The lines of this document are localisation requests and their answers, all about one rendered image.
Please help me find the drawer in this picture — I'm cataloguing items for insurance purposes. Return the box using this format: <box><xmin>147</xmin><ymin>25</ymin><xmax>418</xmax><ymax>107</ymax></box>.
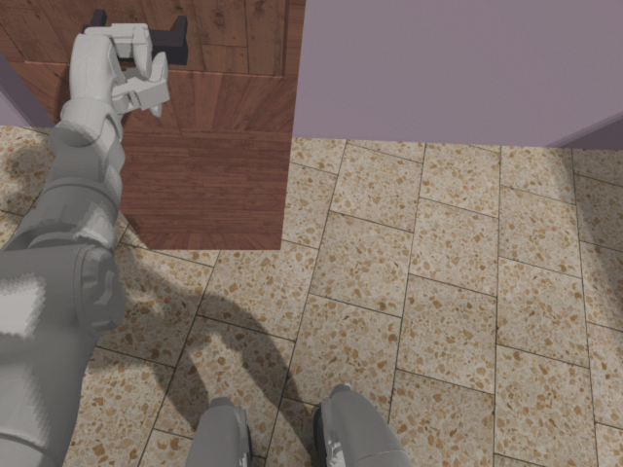
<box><xmin>0</xmin><ymin>0</ymin><xmax>285</xmax><ymax>76</ymax></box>

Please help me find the left robot upper arm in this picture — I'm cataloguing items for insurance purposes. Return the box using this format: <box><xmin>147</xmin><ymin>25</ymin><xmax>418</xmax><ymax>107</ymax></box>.
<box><xmin>0</xmin><ymin>243</ymin><xmax>126</xmax><ymax>467</ymax></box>

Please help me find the left robot forearm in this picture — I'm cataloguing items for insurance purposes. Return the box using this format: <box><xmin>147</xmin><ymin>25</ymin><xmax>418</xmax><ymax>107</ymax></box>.
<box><xmin>0</xmin><ymin>97</ymin><xmax>126</xmax><ymax>258</ymax></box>

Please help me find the robot right thigh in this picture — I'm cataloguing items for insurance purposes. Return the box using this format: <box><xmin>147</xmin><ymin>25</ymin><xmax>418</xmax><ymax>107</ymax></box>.
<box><xmin>321</xmin><ymin>391</ymin><xmax>414</xmax><ymax>467</ymax></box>

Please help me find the handle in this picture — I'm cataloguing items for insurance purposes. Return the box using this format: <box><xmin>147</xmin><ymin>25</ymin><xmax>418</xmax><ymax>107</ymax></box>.
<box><xmin>81</xmin><ymin>9</ymin><xmax>189</xmax><ymax>65</ymax></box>

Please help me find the cabinet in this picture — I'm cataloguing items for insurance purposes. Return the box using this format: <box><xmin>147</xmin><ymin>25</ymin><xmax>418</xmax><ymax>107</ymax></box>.
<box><xmin>0</xmin><ymin>0</ymin><xmax>306</xmax><ymax>250</ymax></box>

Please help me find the robot left hand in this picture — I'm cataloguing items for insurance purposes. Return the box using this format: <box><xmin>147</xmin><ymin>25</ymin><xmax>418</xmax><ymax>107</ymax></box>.
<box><xmin>69</xmin><ymin>23</ymin><xmax>170</xmax><ymax>121</ymax></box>

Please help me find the right robot shin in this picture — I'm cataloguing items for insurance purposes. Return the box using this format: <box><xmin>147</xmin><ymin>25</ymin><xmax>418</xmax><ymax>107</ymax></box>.
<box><xmin>323</xmin><ymin>382</ymin><xmax>352</xmax><ymax>467</ymax></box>

